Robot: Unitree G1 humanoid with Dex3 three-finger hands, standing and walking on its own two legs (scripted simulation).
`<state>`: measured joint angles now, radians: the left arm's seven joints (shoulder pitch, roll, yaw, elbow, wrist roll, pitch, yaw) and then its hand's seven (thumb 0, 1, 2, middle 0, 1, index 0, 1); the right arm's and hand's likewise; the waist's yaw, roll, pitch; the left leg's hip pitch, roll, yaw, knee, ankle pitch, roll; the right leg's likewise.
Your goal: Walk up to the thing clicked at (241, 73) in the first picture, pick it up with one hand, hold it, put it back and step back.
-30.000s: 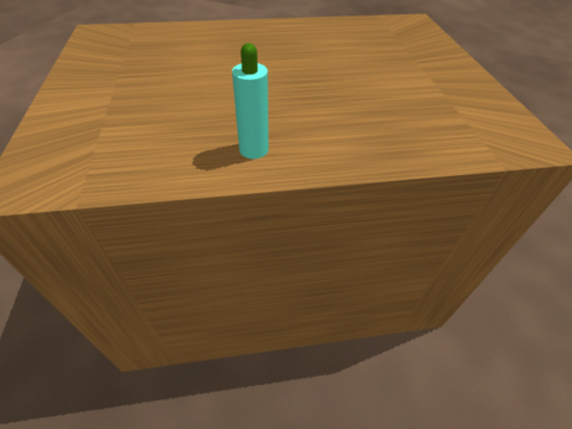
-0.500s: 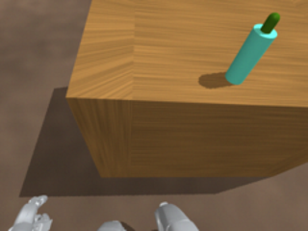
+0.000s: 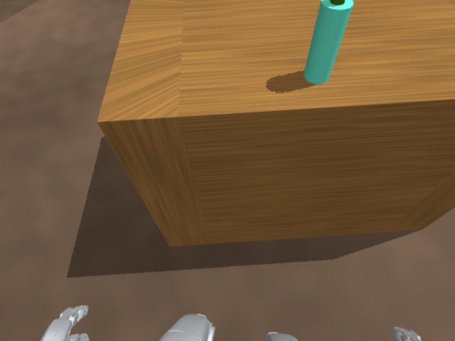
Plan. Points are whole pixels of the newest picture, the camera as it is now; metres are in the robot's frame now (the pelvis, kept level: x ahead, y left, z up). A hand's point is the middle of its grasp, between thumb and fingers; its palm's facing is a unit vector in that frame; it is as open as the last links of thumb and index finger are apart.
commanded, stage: step back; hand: right
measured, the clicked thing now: (328, 33) +0.67 -0.18 +0.14
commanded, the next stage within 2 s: none
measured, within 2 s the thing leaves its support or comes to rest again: neither
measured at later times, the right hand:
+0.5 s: hand out of the picture -0.02 -0.29 -0.13, palm faces -0.07 +0.90 -0.44, open 7.4 cm
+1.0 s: hand out of the picture -0.23 -0.30 -0.15, palm faces -0.15 +0.90 -0.40, open 7.4 cm
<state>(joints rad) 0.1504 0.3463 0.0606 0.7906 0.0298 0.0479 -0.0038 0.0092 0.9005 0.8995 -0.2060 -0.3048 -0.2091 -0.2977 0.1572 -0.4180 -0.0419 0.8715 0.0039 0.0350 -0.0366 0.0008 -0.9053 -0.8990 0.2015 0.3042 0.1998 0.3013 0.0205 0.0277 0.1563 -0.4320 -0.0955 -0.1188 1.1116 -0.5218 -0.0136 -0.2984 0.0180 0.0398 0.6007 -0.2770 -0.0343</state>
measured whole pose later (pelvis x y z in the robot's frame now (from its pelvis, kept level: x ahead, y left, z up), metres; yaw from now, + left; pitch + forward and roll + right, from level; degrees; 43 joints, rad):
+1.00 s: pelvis -0.33 -0.04 -0.01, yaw +6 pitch -3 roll +0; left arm 0.09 0.40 0.06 0.82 0.01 0.08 0.03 0.01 0.90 0.90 -0.20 -0.30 -0.21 -0.30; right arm 0.18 -0.36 -0.04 0.89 -0.04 0.04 0.00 0.00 -0.90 -0.90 0.20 0.30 0.20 0.30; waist 0.00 -0.03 0.18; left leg -0.27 -0.03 -0.01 0.66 -0.32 0.03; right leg -0.49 0.06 0.09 1.07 -0.53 -0.01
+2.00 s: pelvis -0.42 -0.07 +0.00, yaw +6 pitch -3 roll +0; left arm 0.18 0.36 0.04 0.97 0.03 -0.04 -0.02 0.01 0.90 0.90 -0.21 -0.30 -0.21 -0.30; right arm 0.22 -0.39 -0.06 1.00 -0.03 -0.02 0.00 0.00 -0.91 -0.90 0.20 0.30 0.20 0.30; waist 0.03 0.01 0.07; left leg -0.33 0.02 -0.01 0.71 -0.42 0.00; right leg -0.22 -0.02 -0.04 0.59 -0.32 -0.01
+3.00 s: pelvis -0.41 -0.05 +0.02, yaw +5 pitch -2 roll +0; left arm 0.13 0.36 -0.01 1.14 0.01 -0.02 -0.01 0.01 0.90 0.90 -0.20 -0.30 -0.21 -0.30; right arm 0.11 -0.34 -0.02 1.17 -0.01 -0.01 0.01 0.00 -0.91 -0.90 0.20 0.30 0.20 0.30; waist -0.01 -0.01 0.06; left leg -0.16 0.01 0.04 0.33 -0.13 0.01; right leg -0.09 -0.04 0.00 0.32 -0.19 0.03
